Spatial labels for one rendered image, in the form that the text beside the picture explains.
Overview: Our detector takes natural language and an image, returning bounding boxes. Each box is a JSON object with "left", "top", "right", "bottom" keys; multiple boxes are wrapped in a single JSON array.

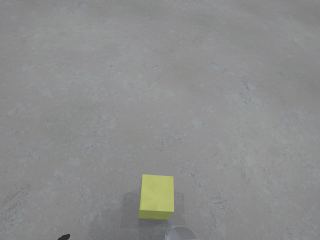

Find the carton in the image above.
[{"left": 138, "top": 174, "right": 174, "bottom": 220}]

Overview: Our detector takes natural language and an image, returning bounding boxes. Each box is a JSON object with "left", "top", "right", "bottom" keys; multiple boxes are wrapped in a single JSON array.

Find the right robot thigh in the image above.
[{"left": 165, "top": 227, "right": 200, "bottom": 240}]

